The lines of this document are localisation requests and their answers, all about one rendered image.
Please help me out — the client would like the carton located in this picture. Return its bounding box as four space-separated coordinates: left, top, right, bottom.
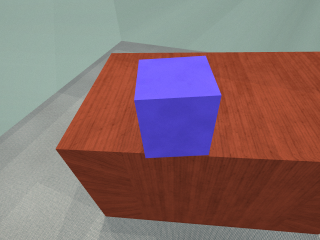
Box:
134 55 222 158

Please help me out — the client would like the pedestal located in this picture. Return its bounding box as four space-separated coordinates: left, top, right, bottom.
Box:
56 51 320 235

